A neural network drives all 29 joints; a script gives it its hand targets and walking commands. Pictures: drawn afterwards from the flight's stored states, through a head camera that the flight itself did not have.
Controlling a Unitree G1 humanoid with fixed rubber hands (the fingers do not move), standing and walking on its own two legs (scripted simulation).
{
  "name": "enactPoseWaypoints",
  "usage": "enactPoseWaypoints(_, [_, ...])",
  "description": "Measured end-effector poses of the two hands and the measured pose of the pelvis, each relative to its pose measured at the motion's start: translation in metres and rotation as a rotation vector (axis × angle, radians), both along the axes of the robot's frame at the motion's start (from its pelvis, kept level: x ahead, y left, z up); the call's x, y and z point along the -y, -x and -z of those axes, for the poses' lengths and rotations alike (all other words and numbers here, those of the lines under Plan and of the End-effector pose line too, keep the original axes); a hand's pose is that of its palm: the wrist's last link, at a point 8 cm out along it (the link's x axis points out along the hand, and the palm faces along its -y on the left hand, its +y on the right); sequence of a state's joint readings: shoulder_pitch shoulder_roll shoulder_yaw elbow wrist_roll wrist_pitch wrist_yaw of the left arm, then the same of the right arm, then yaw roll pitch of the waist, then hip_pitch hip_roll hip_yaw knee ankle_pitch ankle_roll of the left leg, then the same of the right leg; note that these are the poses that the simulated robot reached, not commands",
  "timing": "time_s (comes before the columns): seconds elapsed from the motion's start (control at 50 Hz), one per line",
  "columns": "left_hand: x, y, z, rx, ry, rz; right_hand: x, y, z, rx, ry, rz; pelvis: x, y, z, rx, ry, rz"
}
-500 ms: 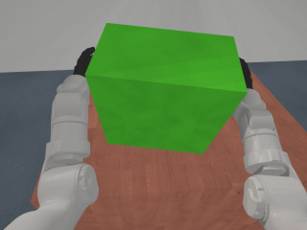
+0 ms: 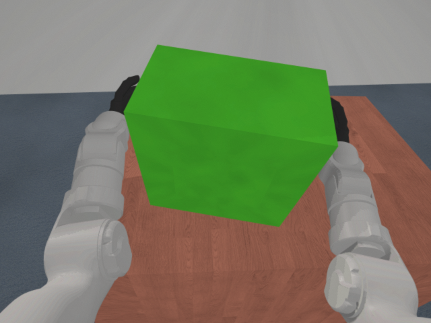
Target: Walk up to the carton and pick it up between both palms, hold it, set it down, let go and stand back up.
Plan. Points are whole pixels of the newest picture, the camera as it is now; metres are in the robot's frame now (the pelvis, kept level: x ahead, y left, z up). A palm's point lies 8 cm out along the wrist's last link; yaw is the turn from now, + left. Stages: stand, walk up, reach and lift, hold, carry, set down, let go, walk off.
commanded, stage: set down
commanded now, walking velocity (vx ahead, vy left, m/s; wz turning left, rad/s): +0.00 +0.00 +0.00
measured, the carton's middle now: (225, 147) +0.43 -0.04 +0.12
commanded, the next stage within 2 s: none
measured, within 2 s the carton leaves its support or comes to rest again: rests again in 1.74 s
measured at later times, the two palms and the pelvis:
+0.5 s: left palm (125, 129) +0.45 +0.16 +0.15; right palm (327, 152) +0.38 -0.22 +0.14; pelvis +0.01 +0.00 +0.00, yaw -1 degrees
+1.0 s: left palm (132, 134) +0.45 +0.15 +0.14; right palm (332, 159) +0.37 -0.23 +0.14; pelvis +0.00 +0.00 +0.00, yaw -2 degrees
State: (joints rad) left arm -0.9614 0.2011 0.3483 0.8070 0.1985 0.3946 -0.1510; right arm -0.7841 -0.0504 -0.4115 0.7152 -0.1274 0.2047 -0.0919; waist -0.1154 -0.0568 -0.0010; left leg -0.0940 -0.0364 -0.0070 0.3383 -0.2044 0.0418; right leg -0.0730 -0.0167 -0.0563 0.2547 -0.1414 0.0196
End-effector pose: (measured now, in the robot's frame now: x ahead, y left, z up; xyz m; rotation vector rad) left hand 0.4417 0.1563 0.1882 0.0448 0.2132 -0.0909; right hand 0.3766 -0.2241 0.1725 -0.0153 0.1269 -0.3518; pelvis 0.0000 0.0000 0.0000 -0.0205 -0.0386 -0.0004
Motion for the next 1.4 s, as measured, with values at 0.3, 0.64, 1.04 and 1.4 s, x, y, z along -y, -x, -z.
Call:
enactPoseWaypoints(0.3, [0.014,-0.013,0.019,-0.031,0.017,0.034,0.012,0.0,0.008,-0.024,0.026,0.031,0.003,-0.006,0.0,0.002,0.0,0.028])
enactPoseWaypoints(0.64, [-0.001,-0.008,0.036,-0.026,-0.003,0.015,-0.002,-0.003,0.032,-0.021,0.014,0.014,0.004,-0.007,0.0,-0.044,0.002,0.001])
enactPoseWaypoints(1.04, [0.006,-0.009,0.051,-0.051,0.032,0.031,0.005,0.003,0.037,-0.026,0.002,0.036,0.003,-0.002,-0.001,-0.014,-0.003,0.036])
enactPoseWaypoints(1.4, [0.005,-0.011,0.052,-0.018,0.034,0.035,0.003,0.002,0.038,-0.009,0.009,0.038,-0.002,-0.008,0.0,-0.009,0.0,0.031])
